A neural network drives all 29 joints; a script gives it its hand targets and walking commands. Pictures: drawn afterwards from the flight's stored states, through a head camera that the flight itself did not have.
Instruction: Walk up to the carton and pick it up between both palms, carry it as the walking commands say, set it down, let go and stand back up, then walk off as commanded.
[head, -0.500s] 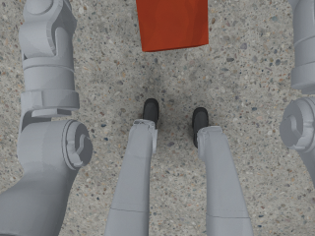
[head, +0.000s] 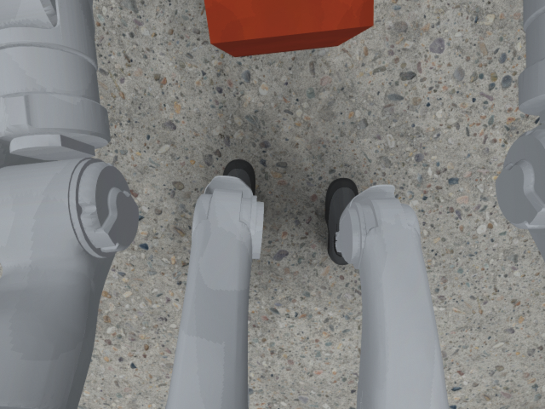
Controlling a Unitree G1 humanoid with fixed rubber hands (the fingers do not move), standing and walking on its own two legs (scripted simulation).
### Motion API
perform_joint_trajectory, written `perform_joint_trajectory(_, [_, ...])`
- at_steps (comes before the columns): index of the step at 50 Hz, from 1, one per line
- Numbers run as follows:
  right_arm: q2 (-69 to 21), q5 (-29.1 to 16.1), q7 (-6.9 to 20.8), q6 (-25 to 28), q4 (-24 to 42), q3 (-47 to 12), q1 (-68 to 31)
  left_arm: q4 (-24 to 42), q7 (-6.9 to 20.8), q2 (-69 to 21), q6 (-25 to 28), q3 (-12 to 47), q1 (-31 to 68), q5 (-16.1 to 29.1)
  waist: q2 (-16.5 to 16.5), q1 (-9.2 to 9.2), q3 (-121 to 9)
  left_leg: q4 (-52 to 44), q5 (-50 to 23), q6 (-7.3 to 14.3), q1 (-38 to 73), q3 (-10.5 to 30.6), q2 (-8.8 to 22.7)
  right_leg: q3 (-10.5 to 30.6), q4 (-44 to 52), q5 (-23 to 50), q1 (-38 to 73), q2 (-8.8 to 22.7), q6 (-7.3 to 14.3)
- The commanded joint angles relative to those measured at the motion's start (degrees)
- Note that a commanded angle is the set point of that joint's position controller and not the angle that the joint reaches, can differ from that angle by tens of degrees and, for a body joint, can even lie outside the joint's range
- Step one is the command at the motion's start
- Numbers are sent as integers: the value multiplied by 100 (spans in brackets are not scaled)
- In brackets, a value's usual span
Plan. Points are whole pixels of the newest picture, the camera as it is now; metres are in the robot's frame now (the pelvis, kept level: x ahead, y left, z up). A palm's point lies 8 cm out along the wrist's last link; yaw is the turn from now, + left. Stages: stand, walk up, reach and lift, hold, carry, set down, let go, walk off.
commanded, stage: reach and lift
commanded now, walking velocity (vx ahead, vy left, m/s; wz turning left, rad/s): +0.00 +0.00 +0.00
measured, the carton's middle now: out of the picture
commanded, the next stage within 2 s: none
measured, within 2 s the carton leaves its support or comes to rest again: neither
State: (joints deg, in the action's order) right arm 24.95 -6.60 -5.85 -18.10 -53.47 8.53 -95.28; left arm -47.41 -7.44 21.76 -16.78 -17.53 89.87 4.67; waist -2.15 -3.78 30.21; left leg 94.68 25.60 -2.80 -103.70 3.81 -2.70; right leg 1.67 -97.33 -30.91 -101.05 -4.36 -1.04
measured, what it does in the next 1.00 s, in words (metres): lowers itself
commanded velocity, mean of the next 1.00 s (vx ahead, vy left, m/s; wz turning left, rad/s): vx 0.00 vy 0.00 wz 0.00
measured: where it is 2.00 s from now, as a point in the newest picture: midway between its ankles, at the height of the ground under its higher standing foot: (288, 227)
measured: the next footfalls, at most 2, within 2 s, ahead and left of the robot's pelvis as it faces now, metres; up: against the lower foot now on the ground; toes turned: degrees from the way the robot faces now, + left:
none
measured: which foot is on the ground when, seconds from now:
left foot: down 0.00-1.00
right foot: down 0.00-1.00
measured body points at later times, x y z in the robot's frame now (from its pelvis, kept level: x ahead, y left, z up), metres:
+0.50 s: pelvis +0.01 +0.01 -0.12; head +0.40 +0.03 +0.09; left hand +0.58 +0.23 -0.30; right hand +0.63 -0.13 -0.29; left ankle +0.13 +0.13 -0.49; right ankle +0.10 -0.12 -0.49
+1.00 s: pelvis +0.02 +0.00 -0.17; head +0.41 +0.00 +0.04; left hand +0.58 +0.23 -0.36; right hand +0.63 -0.14 -0.35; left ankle +0.13 +0.13 -0.49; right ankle +0.10 -0.11 -0.49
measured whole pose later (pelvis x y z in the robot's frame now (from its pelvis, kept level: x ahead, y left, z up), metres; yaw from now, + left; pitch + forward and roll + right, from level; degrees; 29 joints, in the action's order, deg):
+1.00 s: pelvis +0.02 +0.00 -0.17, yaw -1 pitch +34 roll +2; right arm 25.5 -14.9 -5.9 -8.4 -64.2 -4.3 -95.4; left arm -67.1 -5.4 21.9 -5.1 -15.3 91.4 10.0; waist -1.1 -4.6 29.9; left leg 130.2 36.5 -1.9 -127.4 0.3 0.5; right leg 1.4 -133.6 -41.4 -125.7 -4.7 -0.7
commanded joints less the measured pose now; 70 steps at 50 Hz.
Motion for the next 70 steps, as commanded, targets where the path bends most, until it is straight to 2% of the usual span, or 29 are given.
perform_joint_trajectory(1, [1222,-331,-186,69,1427,-71,-2703,1262,-113,1075,10,291,2592,386,199,-295,-12522,-28,-2525,15,5243,-933,-60,-501,382,2016,3678,-132,24])
perform_joint_trajectory(3, [1183,-326,-194,58,1367,-105,-2642,1215,-137,1107,-1,269,2550,406,105,-318,-12370,146,-2503,23,4852,-948,-49,-444,201,2118,3669,-109,12])
perform_joint_trajectory(9, [913,-195,-107,211,426,-218,-2098,400,-67,957,185,128,1973,370,-278,-362,-11244,574,-2147,39,3512,-911,-16,-362,-344,2090,3148,-12,-55])
perform_joint_trajectory(12, [833,-202,-47,430,164,-227,-2066,92,-28,847,395,169,1891,363,-286,-343,-10761,844,-2152,47,3248,-843,12,-375,-606,2079,2669,-1,-69])
perform_joint_trajectory(15, [884,-305,-34,634,364,-271,-2278,177,-33,841,587,255,1961,432,-189,-386,-10833,1155,-2517,56,3477,-771,17,-411,-898,2231,2340,1,-91])
perform_joint_trajectory(18, [968,-326,-25,752,175,-302,-2284,-1,-40,859,691,321,1982,466,-75,-377,-10459,1419,-2656,51,3576,-702,29,-460,-1150,2083,1817,-1,-88])
perform_joint_trajectory(21, [1011,-356,-25,838,93,-321,-2287,107,-70,882,778,371,2053,504,29,-346,-10414,1651,-2923,36,3859,-644,22,-506,-1400,2039,1473,-5,-101])
perform_joint_trajectory(28, [941,-475,-1,1015,-366,-501,-2221,-191,-19,877,944,499,2117,609,122,-289,-9653,2136,-3011,36,3649,-586,53,-467,-1877,1925,806,29,-113])
perform_joint_trajectory(31, [884,-464,23,1083,-688,-573,-2148,-651,61,802,997,553,2050,660,53,-229,-8915,2309,-2695,57,3059,-574,83,-407,-2039,1778,522,69,-115])
perform_joint_trajectory(32, [914,-471,14,1120,-518,-593,-2261,-566,69,862,1037,520,2115,668,41,-276,-8977,2329,-2631,48,2852,-597,83,-373,-2092,1861,717,98,-113])
perform_joint_trajectory(36, [900,-408,-60,1220,-475,-753,-2441,-831,126,1124,1202,398,2295,782,-406,-377,-8463,2544,-2500,92,1939,-622,83,-251,-2299,2146,969,155,-166])
perform_joint_trajectory(39, [746,-525,-79,1221,-197,-1047,-2529,-999,133,1297,1266,271,2129,792,-870,-593,-8749,2656,-2494,156,1493,-722,97,-166,-2383,2574,1580,183,-243])
perform_joint_trajectory(41, [593,-658,-74,1200,-53,-1207,-2524,-1198,134,1333,1284,214,1969,763,-1050,-713,-8768,2685,-2519,213,1378,-767,116,-140,-2374,2745,1733,164,-293])
perform_joint_trajectory(44, [441,-830,-23,1159,-75,-1313,-2326,-1456,147,1314,1291,106,1612,581,-907,-941,-8585,2696,-2531,236,1254,-813,151,-86,-2399,2849,1661,152,-322])
perform_joint_trajectory(47, [377,-878,17,1117,-318,-1260,-1963,-1433,198,1134,1286,117,1443,472,-523,-921,-8402,2659,-2552,196,1322,-811,166,-73,-2425,2838,1490,144,-269])
perform_joint_trajectory(50, [440,-790,-10,1125,-373,-1096,-1839,-1084,221,1060,1316,192,1593,510,-312,-718,-8472,2675,-2659,145,1517,-758,163,-105,-2463,2880,1383,135,-214])
perform_joint_trajectory(54, [575,-589,-103,1140,-340,-907,-2005,-590,207,1008,1320,336,2034,721,-341,-394,-8585,2705,-2687,100,1695,-702,120,-176,-2478,2783,1343,128,-156])
perform_joint_trajectory(56, [656,-524,-140,1143,-275,-853,-2205,-443,175,1016,1295,409,2248,801,-365,-330,-8579,2702,-2669,98,1878,-652,106,-225,-2468,2568,1188,121,-141])
perform_joint_trajectory(61, [700,-554,-114,1119,-315,-919,-2481,-828,134,847,1177,486,2334,785,-291,-438,-8048,2594,-2342,106,2151,-564,96,-293,-2355,1829,693,139,-126])
perform_joint_trajectory(64, [493,-612,-10,1110,-466,-1104,-2464,-1267,153,610,1130,426,2102,635,-384,-605,-7585,2511,-2124,125,2055,-556,79,-285,-2290,1528,533,137,-140])
perform_joint_trajectory(67, [190,-597,92,1125,-622,-1180,-2373,-1506,196,329,1124,354,1914,425,-476,-680,-7304,2444,-2045,138,1958,-552,41,-286,-2259,1472,499,95,-164])
perform_joint_trajectory(70, [-233,-505,154,1142,-720,-1172,-2284,-1396,255,52,1167,289,1931,265,-566,-646,-7273,2461,-2145,134,1920,-571,-1,-290,-2264,1672,616,32,-191])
